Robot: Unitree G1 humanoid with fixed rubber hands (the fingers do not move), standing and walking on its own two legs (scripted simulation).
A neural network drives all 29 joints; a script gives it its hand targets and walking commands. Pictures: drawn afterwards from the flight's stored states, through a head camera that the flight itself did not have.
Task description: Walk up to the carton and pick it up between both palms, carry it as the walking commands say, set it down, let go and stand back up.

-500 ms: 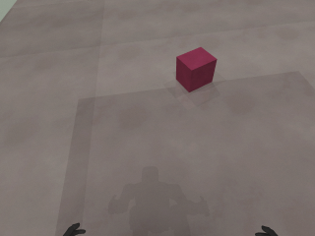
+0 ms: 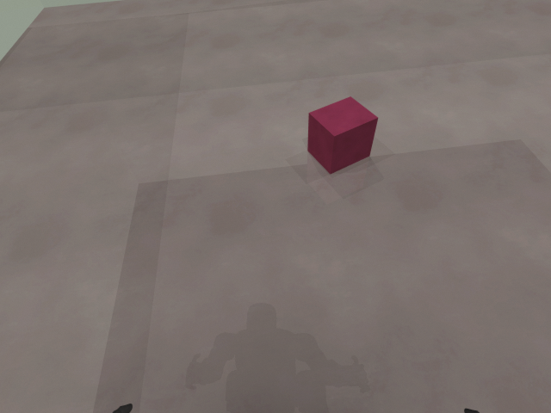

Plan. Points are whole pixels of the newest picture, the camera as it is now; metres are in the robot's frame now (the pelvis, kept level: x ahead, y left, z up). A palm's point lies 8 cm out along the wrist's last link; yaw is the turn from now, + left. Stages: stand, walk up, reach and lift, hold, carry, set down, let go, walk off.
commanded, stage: stand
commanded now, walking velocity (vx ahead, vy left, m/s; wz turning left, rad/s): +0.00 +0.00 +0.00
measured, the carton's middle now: (340, 135) +1.44 -0.24 -0.65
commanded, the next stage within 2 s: walk up in 0.08 s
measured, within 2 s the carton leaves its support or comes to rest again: neither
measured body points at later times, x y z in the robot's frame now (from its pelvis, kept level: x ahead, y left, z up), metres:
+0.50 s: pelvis +0.02 +0.02 -0.01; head +0.03 +0.01 +0.44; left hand +0.09 +0.32 -0.14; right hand +0.08 -0.29 -0.14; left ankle +0.00 +0.16 -0.74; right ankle +0.00 -0.09 -0.74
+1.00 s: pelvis +0.21 -0.02 -0.02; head +0.23 -0.03 +0.43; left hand +0.34 +0.26 -0.13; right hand +0.24 -0.34 -0.13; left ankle +0.29 +0.10 -0.72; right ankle +0.19 -0.12 -0.74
